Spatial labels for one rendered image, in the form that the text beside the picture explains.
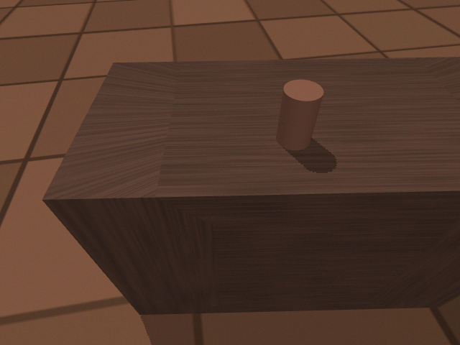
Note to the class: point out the can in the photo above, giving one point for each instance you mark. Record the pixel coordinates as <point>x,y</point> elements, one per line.
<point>301,100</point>

